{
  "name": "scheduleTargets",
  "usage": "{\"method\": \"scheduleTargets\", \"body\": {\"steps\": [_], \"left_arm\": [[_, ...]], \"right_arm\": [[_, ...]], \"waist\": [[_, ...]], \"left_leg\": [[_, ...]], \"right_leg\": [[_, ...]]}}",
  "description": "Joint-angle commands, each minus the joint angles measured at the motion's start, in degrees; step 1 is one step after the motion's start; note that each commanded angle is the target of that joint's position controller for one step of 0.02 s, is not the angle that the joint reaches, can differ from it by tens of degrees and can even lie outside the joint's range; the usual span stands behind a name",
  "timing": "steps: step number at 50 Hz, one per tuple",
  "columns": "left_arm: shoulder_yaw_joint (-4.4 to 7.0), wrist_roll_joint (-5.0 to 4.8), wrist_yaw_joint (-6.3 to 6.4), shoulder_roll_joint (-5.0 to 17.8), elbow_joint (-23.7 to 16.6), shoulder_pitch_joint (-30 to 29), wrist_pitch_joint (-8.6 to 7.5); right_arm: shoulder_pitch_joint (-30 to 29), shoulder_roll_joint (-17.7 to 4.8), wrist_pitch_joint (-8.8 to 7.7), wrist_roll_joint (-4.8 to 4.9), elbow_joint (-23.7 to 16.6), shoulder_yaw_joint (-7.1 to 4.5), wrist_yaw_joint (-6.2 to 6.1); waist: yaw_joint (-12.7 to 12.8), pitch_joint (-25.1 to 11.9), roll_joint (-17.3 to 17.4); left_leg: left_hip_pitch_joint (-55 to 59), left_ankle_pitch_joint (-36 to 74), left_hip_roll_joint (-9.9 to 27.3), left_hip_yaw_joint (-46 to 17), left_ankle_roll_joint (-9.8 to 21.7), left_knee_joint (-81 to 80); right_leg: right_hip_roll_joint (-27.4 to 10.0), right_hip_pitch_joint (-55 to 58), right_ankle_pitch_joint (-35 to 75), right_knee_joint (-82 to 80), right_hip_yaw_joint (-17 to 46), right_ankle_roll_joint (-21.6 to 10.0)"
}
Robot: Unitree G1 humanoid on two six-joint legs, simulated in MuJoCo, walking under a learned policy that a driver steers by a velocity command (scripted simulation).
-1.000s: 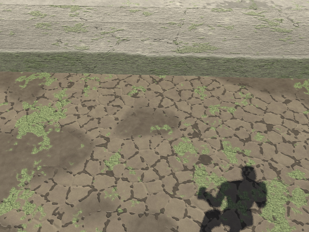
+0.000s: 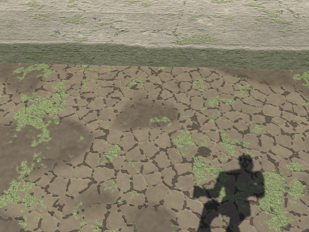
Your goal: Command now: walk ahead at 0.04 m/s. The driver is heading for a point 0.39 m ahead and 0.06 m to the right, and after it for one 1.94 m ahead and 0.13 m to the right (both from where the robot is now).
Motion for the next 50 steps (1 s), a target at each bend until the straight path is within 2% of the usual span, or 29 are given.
{"method": "scheduleTargets", "body": {"steps": [1,5,6,10,11,12,13,14,15,17,18,19,21,22,23,26,27,31,38,39,40,41,42,44,46,47,50], "left_arm": [[0.91,0.19,0.19,4.33,-4.72,-2.41,-0.76],[0.96,0.41,0.11,4.78,-5.26,-2.11,-0.54],[0.89,0.72,-0.37,4.8,-6.2,-3.31,-0.26],[0.89,1.06,-0.86,5.0,-7.08,-2.83,0.07],[0.95,0.72,-0.57,4.44,-7.65,-3.67,0.21],[0.32,0.8,-0.53,3.05,-7.55,-3.28,0.28],[-0.39,0.79,-0.63,1.58,-7.2,-3.7,0.28],[-0.87,0.74,-0.75,0.97,-6.75,-4.15,0.24],[-0.82,0.77,-0.84,1.63,-6.32,-4.35,0.19],[-0.7,1.19,-1.36,3.28,-5.16,-2.95,-0.21],[-0.65,1.08,-1.41,3.57,-4.78,-2.46,-0.53],[-0.13,0.54,-0.68,4.58,-3.83,-0.95,-0.95],[-0.19,0.28,-0.29,4.01,-3.78,-0.95,-1.4],[-0.23,0.04,-0.25,3.52,-6.24,-5.06,-1.04],[-0.14,0.11,-0.18,3.6,-6.49,-4.55,-0.86],[-0.07,0.3,0.03,3.27,-7.55,-4.53,-0.4],[0.48,-0.05,-0.09,4.65,-7.61,-3.49,0.0],[0.39,0.14,-0.11,3.72,-8.33,-4.7,0.8],[0.46,0.17,-0.29,3.74,-9.68,-7.96,0.97],[-0.09,0.58,-0.24,2.17,-10.24,-9.46,0.8],[-0.12,0.73,-0.23,2.11,-10.58,-9.8,0.68],[-0.08,0.83,-0.06,2.01,-9.21,-7.03,0.14],[-0.32,0.8,-0.21,1.81,-9.53,-7.89,-0.04],[-0.33,0.77,-0.4,2.29,-9.56,-8.43,-0.41],[-0.92,1.03,-1.34,1.64,-10.41,-9.27,-0.72],[-0.37,0.72,-0.82,2.9,-9.52,-8.23,-1.01],[-0.41,0.52,-0.49,2.67,-9.51,-7.96,-1.42]], "right_arm": [[-2.87,-4.65,-0.16,-0.27,-5.02,-1.29,-0.35],[-2.87,-5.02,0.46,-0.5,-5.58,-1.53,-0.54],[-3.37,-6.28,0.15,-0.73,-5.82,-1.81,-0.27],[-4.07,-5.87,-0.12,-0.77,-7.18,-1.94,0.1],[-4.39,-5.31,-0.37,-0.8,-7.23,-1.72,0.01],[-4.6,-3.36,-0.7,-0.94,-7.3,-0.87,0.01],[-4.81,-1.51,-1.0,-0.87,-7.03,0.0,0.2],[-4.65,-1.1,-1.21,-0.84,-6.36,0.4,0.42],[-4.38,-1.93,-1.42,-0.88,-5.84,0.39,0.58],[-3.82,-4.26,-1.39,-1.07,-5.16,-0.1,0.84],[-3.43,-4.58,-1.51,-1.02,-4.83,-0.14,0.85],[-2.77,-4.29,-1.25,-1.02,-4.76,-0.44,0.5],[-2.96,-4.11,-1.25,-0.57,-4.54,-0.45,0.2],[-6.13,-2.86,-1.44,-0.97,-6.34,-0.33,0.88],[-5.02,-2.5,-1.61,-1.19,-6.26,-0.29,1.04],[-5.17,-2.01,-1.77,-1.19,-6.76,-0.23,0.79],[-3.36,-3.46,-1.24,-0.97,-6.22,-0.72,0.42],[-4.83,-2.84,-0.4,-1.01,-6.75,-0.67,0.04],[-6.56,-2.97,-0.39,-0.99,-7.67,-0.64,0.3],[-8.43,-1.48,-0.77,-1.1,-8.53,-0.13,0.47],[-8.36,-1.2,-1.03,-1.2,-8.86,0.02,0.56],[-5.42,-1.91,-1.04,-0.5,-7.66,-0.05,-0.23],[-7.11,-2.36,-0.89,-0.23,-8.23,-0.06,-0.32],[-7.8,-2.78,-0.78,-0.33,-9.03,-0.13,-0.29],[-8.08,-3.41,-1.52,-0.36,-9.32,-0.02,0.34],[-7.73,-2.77,-1.19,-0.52,-9.68,-0.14,0.06],[-6.81,-2.76,-0.98,-0.81,-9.7,-0.15,-0.23]], "waist": [[-0.34,-3.75,1.07],[-0.52,-3.42,1.08],[-0.07,-2.4,2.23],[0.23,-3.15,2.01],[0.38,-3.15,1.96],[0.76,-4.68,1.36],[0.74,-3.89,0.54],[0.74,-1.88,0.12],[0.65,-0.02,0.13],[0.79,1.09,0.29],[0.85,0.83,0.3],[0.25,-0.13,-0.19],[0.41,-0.82,0.44],[-0.57,1.46,0.37],[-0.71,-2.54,0.15],[-0.55,-4.66,-0.07],[-0.4,-6.86,-0.54],[-0.32,-5.39,0.56],[-0.45,-4.68,0.69],[-0.59,-2.77,1.21],[-0.62,-3.56,1.01],[0.42,-6.58,0.77],[0.73,-2.71,1.42],[0.61,-1.1,1.49],[1.01,0.16,2.24],[0.38,-0.81,0.74],[0.02,-1.49,0.23]], "left_leg": [[0.62,20.36,8.43,-7.2,1.58,-0.47],[-0.69,18.92,8.27,-7.14,1.83,0.95],[-1.09,17.27,7.96,-7.43,1.8,1.97],[-2.56,15.84,8.4,-8.14,2.6,3.42],[-2.52,15.76,7.76,-8.12,2.39,3.43],[-2.55,10.06,7.84,-8.05,1.63,1.51],[-3.04,3.16,7.47,-7.99,0.45,-1.57],[-3.0,-1.05,7.03,-7.97,-0.52,-4.27],[-3.03,-1.54,6.75,-8.0,-0.85,-5.53],[-3.21,-0.26,6.89,-7.82,-0.76,-5.99],[-2.71,0.59,6.86,-7.75,-0.74,-5.9],[-2.27,2.17,6.8,-7.37,0.18,-5.26],[-2.27,2.11,6.3,-6.55,0.55,-3.92],[-2.8,10.32,6.04,-4.76,0.7,-0.81],[-1.25,11.49,6.11,-4.34,0.73,0.6],[-1.44,14.68,5.81,-3.38,0.63,3.94],[0.21,19.01,6.42,-3.06,0.57,4.02],[-0.8,22.04,6.02,-1.99,-0.02,5.96],[-2.23,20.79,6.39,-2.09,-0.25,6.51],[-4.22,17.61,5.8,-2.07,-0.37,7.5],[-4.71,16.51,5.97,-2.28,-0.3,7.62],[-4.34,6.42,6.18,-4.42,0.05,5.47],[-6.38,4.53,6.31,-4.96,0.21,4.81],[-7.56,2.63,6.47,-5.39,0.37,4.72],[-7.57,0.02,6.51,-6.43,-0.32,4.12],[-7.36,1.83,6.35,-5.58,0.33,5.14],[-7.21,2.23,5.74,-4.65,0.15,6.0]], "right_leg": [[-3.17,-0.44,11.39,0.54,3.46,-2.1],[-2.94,-1.59,10.84,1.72,3.39,-2.49],[-2.21,-3.49,8.41,3.2,2.49,-2.77],[-1.8,-4.76,6.07,4.51,2.48,-2.73],[-2.01,-4.52,6.49,4.16,2.71,-2.67],[-2.6,-2.73,3.59,1.34,3.55,-2.32],[-3.18,-1.51,1.11,-2.13,4.45,-1.88],[-3.39,-1.32,-0.4,-4.47,4.89,-1.68],[-3.32,-0.91,0.01,-5.57,5.07,-1.54],[-2.96,0.41,1.69,-5.71,4.94,-2.11],[-2.88,0.81,2.38,-5.56,4.77,-2.28],[-2.67,1.96,3.84,-4.03,4.51,-2.76],[-2.35,2.43,3.84,-2.5,3.85,-3.18],[-3.06,-0.26,13.7,-0.22,4.26,-3.29],[-3.15,1.16,15.08,0.88,4.12,-3.5],[-2.66,2.12,18.26,3.78,3.54,-3.65],[-2.92,3.53,22.45,3.53,2.8,-3.93],[-2.42,3.42,25.48,5.64,2.12,-3.54],[-2.14,2.17,22.46,6.37,2.18,-2.96],[-1.67,0.86,19.2,7.75,2.65,-2.55],[-1.68,0.66,17.83,8.02,2.81,-2.5],[-0.36,2.58,5.19,7.33,1.97,-2.34],[-0.07,0.3,2.99,6.98,1.95,-2.16],[-0.17,-1.05,2.0,7.11,2.39,-2.26],[-0.08,-3.52,0.34,6.58,2.29,-1.71],[-0.31,-2.22,2.57,6.98,2.86,-2.22],[-0.81,-1.39,5.25,7.49,3.31,-2.91]]}}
